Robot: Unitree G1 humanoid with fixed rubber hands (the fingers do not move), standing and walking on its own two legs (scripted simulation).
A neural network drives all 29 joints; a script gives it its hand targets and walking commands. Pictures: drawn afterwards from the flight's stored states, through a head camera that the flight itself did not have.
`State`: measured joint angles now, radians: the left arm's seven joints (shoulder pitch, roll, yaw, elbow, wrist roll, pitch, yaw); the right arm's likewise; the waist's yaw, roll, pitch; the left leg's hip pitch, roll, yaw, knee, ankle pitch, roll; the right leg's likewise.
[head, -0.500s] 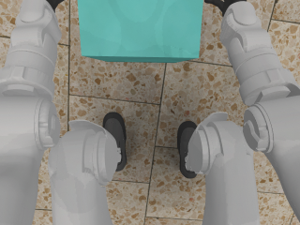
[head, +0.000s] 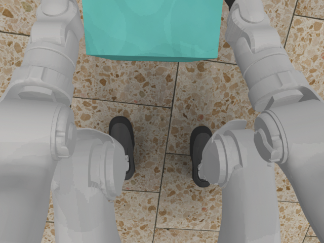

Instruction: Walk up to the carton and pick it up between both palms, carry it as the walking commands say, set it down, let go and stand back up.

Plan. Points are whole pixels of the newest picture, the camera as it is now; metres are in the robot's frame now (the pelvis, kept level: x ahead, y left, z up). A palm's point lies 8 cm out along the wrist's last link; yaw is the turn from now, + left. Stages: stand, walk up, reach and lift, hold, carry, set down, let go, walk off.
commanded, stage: reach and lift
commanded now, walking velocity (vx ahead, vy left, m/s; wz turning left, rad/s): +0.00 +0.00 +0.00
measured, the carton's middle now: (152, 8) +0.54 +0.04 -0.25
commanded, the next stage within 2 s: none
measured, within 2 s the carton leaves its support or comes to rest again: leaves its support in 0.62 s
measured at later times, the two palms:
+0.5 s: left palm out of the picture +0.55 +0.19 -0.18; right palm out of the picture +0.55 -0.11 -0.18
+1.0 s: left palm out of the picture +0.55 +0.19 -0.12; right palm out of the picture +0.54 -0.11 -0.12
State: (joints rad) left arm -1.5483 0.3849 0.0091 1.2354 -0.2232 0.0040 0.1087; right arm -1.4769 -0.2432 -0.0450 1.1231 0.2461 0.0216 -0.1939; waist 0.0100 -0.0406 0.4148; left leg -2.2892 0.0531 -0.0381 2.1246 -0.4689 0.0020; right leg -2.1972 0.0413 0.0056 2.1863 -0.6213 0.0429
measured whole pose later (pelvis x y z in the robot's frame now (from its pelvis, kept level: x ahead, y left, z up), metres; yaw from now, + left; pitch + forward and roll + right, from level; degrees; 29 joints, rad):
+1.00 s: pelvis +0.01 +0.00 +0.01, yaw +0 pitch +40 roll -2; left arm -1.39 0.28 0.22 0.95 0.02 0.26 0.08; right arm -1.30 -0.10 -0.35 0.82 0.00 0.25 -0.17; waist 0.02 -0.05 0.20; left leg -2.32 0.02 -0.05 2.09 -0.48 -0.01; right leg -2.23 0.05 0.01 2.15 -0.62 0.05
